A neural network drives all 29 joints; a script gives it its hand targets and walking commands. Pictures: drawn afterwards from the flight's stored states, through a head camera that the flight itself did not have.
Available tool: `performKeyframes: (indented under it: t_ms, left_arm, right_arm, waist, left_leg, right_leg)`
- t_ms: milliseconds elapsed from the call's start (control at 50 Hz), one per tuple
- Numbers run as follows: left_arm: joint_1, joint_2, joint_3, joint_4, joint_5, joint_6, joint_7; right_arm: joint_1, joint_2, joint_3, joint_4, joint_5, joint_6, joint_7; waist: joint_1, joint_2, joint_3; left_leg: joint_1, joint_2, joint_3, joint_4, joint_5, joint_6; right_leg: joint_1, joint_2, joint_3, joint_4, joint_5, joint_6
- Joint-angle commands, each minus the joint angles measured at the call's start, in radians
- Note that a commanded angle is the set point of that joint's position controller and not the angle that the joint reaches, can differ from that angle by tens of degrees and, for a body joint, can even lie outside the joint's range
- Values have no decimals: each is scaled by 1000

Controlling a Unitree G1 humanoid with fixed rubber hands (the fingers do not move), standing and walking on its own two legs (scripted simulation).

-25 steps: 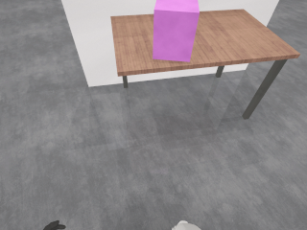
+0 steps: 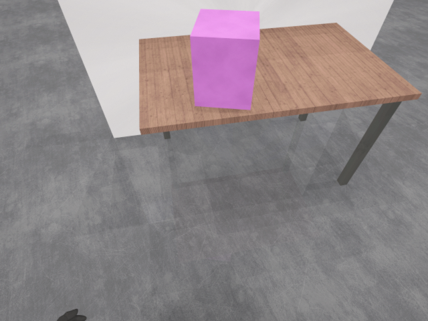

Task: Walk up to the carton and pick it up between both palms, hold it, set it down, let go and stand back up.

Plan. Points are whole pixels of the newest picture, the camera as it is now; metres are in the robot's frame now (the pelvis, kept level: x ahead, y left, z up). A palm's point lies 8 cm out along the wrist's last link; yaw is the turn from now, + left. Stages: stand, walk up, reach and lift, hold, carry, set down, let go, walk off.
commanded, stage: walk up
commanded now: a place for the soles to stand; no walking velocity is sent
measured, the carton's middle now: (226, 60) +0.92 -0.04 +0.01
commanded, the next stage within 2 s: none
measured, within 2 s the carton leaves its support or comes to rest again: neither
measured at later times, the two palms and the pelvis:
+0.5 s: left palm out of the picture +0.13 +0.24 -0.04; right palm (404, 279) +0.22 -0.37 -0.09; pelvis +0.10 -0.08 +0.01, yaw +5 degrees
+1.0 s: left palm (70, 312) +0.17 +0.28 -0.07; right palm (372, 255) +0.27 -0.33 -0.10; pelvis +0.13 -0.04 -0.01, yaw +7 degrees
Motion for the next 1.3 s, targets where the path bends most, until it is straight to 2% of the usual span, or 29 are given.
performKeyframes:
  t_ms: [0,60,120,160,180,200,220,240,320,400,520,600,640,660,680,700,720,800,880,960,980,1000,1020,1040,1080,1120,1220,1260,1280]
  left_arm:
    - [-11,232,124,-116,-1,6,-13]
    - [81,238,147,-40,1,4,-39]
    - [75,186,128,-32,-14,-13,-27]
    - [249,159,134,45,-19,-36,11]
    - [326,223,148,79,4,-47,35]
    - [308,313,156,49,17,-59,47]
    - [174,362,166,-5,5,-68,58]
    - [86,356,161,-14,-21,-76,60]
    - [87,225,124,-4,-20,-99,69]
    - [133,201,112,-16,-23,-92,79]
    - [168,222,118,-30,-16,-71,87]
    - [110,234,109,-42,-23,-57,84]
    - [43,223,100,-54,-31,-53,86]
    - [79,199,95,-48,-41,-49,87]
    - [93,170,85,-58,-49,-50,92]
    - [138,144,81,-55,-51,-32,95]
    - [101,173,82,-45,-43,-21,97]
    - [115,175,97,-2,-38,-21,79]
    - [85,174,101,7,-34,-21,83]
    - [218,156,106,60,-26,-34,91]
    - [246,219,113,66,-7,-41,98]
    - [274,295,138,63,10,-47,102]
    - [137,348,154,17,5,-50,104]
    - [31,339,149,-23,3,-58,105]
    - [-35,262,124,-28,-7,-68,105]
    - [-16,247,124,-26,0,-71,94]
    - [16,279,114,-38,0,-54,69]
    - [-8,244,103,-44,-14,-40,61]
    - [4,189,89,-43,-22,-34,61]
  right_arm:
    - [-79,-350,-107,-23,-12,-52,-39]
    - [-61,-306,-94,-25,-23,-60,-5]
    - [-88,-295,-100,-33,-43,-42,12]
    - [-131,-252,-91,-47,-42,-11,19]
    - [-143,-158,-69,-56,-41,2,20]
    - [-145,-93,-41,-83,-33,5,18]
    - [-100,-147,-64,-61,-30,15,8]
    - [-93,-219,-83,-27,-32,11,5]
    - [-25,-195,-86,43,1,23,37]
    - [-78,-167,-71,40,-1,50,42]
    - [-231,-132,-54,-21,-19,43,50]
    - [-219,-127,-61,-17,-28,35,64]
    - [-101,-139,-79,15,-38,30,64]
    - [-70,-196,-100,7,-48,28,60]
    - [-41,-283,-125,-15,-48,31,54]
    - [-74,-280,-114,-31,-20,31,47]
    - [-114,-249,-100,-37,-14,33,40]
    - [-198,-222,-85,-60,-37,51,48]
    - [-215,-236,-96,-74,-49,63,55]
    - [-271,-220,-98,-75,-35,86,63]
    - [-269,-187,-90,-76,-34,92,66]
    - [-285,-148,-86,-87,-38,91,67]
    - [-257,-173,-93,-60,-47,95,58]
    - [-239,-217,-102,-51,-51,98,55]
    - [-181,-227,-109,-24,-32,89,65]
    - [-136,-195,-97,-4,-21,75,70]
    - [-194,-163,-80,1,-16,36,59]
    - [-107,-164,-83,33,-21,13,41]
    - [-78,-192,-96,29,-31,-1,33]
  waist:
    - [45,129,149]
    - [43,205,-6]
    - [25,305,-47]
    - [122,163,-89]
    - [165,-49,-74]
    - [142,-154,11]
    - [74,-16,42]
    - [18,37,81]
    - [-27,2,60]
    - [4,-108,43]
    - [80,-110,16]
    - [45,-107,-20]
    - [-40,-41,-91]
    - [-59,36,-113]
    - [-74,213,-142]
    - [-30,238,-125]
    - [-14,162,-75]
    - [7,224,-29]
    - [-19,194,-3]
    - [57,184,-39]
    - [63,70,-28]
    - [95,-86,-16]
    - [49,-93,38]
    - [14,7,71]
    - [-36,46,73]
    - [-26,-46,8]
    - [26,-162,-43]
    - [-32,-107,-72]
    - [-32,31,-93]
  left_leg:
    - [-96,472,-780,-435,-602,266]
    - [-90,224,-389,-311,-468,134]
    - [-99,200,-302,-211,-381,126]
    - [-237,122,-227,72,-336,88]
    - [-415,-17,-142,386,-322,42]
    - [-574,-107,-166,575,-336,-6]
    - [-547,-57,-284,635,-224,-17]
    - [-525,-10,-257,675,-138,-31]
    - [-334,-7,-218,556,69,-41]
    - [-320,-39,-152,494,79,-35]
    - [-324,1,-70,200,36,-26]
    - [-130,18,15,36,107,0]
    - [103,-9,-12,-57,226,42]
    - [205,14,-127,-54,337,101]
    - [264,220,-472,-92,468,210]
    - [205,333,-648,-160,460,309]
    - [85,318,-625,-194,301,317]
    - [-53,178,-426,-208,12,192]
    - [-153,202,-470,-229,-133,186]
    - [-240,146,-410,-132,-155,93]
    - [-343,77,-375,-9,-204,45]
    - [-428,-66,-236,287,-257,-22]
    - [-384,-66,-205,518,-283,-51]
    - [-344,-30,-265,604,-235,-46]
    - [-283,-19,-244,643,-128,-55]
    - [-263,-4,-182,546,-126,-66]
    - [-100,36,-25,151,-225,-51]
    - [93,-4,-14,-60,-51,-31]
    - [132,31,-178,-125,-30,-11]
  right_leg:
    - [-349,-138,311,375,-75,0]
    - [-130,-102,170,99,28,11]
    - [1,-107,124,-151,-30,1]
    - [285,-53,109,-408,140,-1]
    - [420,-86,196,-466,68,42]
    - [307,-328,594,-636,-187,3]
    - [193,-502,836,-788,-317,-41]
    - [159,-513,856,-822,-273,-43]
    - [189,-263,276,-602,654,109]
    - [282,-208,123,-523,931,111]
    - [380,-241,131,-428,836,13]
    - [282,-245,83,-351,786,-48]
    - [158,-210,30,-196,737,-49]
    - [70,-137,15,-46,606,-22]
    - [-88,-34,-1,225,334,12]
    - [-134,27,67,322,-218,10]
    - [-124,-39,155,310,-236,-5]
    - [-85,-55,103,116,-144,-27]
    - [-41,-53,86,-15,-93,-21]
    - [193,-21,81,-363,136,-43]
    - [239,-85,203,-453,5,-64]
    - [225,-332,498,-618,-186,-156]
    - [33,-529,633,-698,-156,-228]
    - [-47,-545,610,-679,-40,-243]
    - [-34,-406,404,-608,197,-218]
    - [93,-310,231,-504,387,-177]
    - [116,-316,176,-360,391,-197]
    - [24,-254,112,-209,373,-148]
    - [-11,-215,87,-78,306,-101]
